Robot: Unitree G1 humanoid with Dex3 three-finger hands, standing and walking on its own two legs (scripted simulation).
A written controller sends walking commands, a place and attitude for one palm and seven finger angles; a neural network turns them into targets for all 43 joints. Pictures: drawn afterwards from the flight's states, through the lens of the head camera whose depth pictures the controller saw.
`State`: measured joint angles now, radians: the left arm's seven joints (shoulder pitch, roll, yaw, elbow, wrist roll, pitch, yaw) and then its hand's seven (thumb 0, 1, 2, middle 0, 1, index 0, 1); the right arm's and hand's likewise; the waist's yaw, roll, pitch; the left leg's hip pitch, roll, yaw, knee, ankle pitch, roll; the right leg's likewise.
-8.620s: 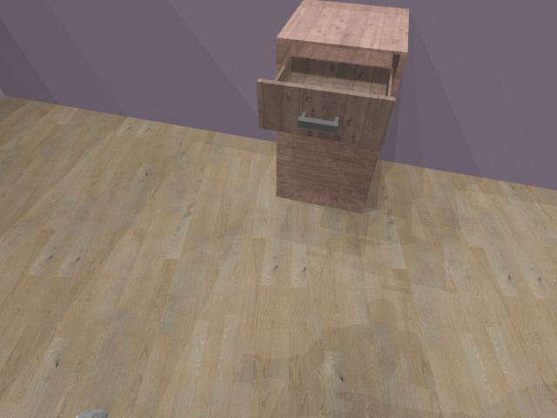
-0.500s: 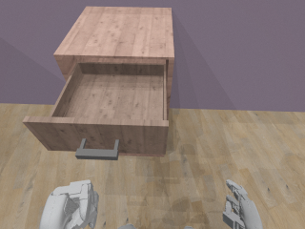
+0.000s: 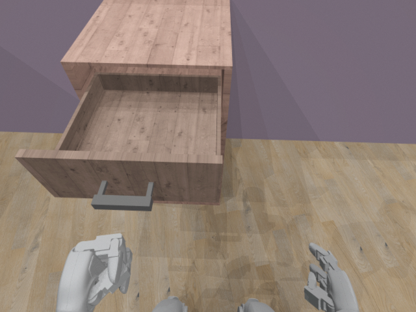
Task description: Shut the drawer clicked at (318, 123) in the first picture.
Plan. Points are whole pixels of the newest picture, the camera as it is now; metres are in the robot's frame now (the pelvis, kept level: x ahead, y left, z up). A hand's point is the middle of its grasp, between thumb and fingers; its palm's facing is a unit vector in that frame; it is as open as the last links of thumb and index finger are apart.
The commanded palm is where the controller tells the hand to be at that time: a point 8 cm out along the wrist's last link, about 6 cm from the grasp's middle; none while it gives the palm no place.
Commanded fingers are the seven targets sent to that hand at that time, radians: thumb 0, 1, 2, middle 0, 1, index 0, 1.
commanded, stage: bring the fist close to the handle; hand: left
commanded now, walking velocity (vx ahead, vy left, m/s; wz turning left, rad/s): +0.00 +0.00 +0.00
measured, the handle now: (125, 194) +0.35 +0.19 +0.01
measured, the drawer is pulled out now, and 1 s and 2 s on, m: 0.30 0.30 0.24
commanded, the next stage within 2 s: push the drawer shut in 1.02 s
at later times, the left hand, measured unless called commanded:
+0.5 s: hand (139, 251) +0.23 +0.14 +0.01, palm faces -0.03 -1.00 -0.02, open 3.3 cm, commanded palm +0.21 +0.19 +0.02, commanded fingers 0.00 0.90 0.90 -1.40 -1.60 -1.40 -1.60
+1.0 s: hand (138, 248) +0.24 +0.14 +0.00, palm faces -0.02 -1.00 -0.02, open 3.3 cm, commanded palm +0.22 +0.19 +0.01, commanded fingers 0.00 0.90 0.90 -1.40 -1.60 -1.40 -1.60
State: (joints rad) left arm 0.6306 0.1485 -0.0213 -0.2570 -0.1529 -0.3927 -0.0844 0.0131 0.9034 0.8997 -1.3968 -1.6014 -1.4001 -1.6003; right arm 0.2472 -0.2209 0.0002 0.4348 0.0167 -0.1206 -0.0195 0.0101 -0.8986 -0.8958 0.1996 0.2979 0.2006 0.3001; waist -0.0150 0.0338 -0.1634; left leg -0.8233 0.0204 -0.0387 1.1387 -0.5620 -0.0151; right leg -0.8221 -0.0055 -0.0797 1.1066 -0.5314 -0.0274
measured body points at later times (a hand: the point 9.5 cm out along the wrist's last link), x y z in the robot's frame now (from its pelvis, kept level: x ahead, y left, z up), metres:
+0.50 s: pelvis -0.01 +0.01 -0.03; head +0.07 +0.02 +0.42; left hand +0.23 +0.19 +0.02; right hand +0.17 -0.22 -0.11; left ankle +0.00 +0.13 -0.66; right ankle +0.01 -0.10 -0.66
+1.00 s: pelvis -0.01 +0.02 -0.04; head +0.08 +0.03 +0.40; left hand +0.23 +0.20 +0.00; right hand +0.17 -0.21 -0.12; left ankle +0.00 +0.13 -0.66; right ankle +0.01 -0.10 -0.66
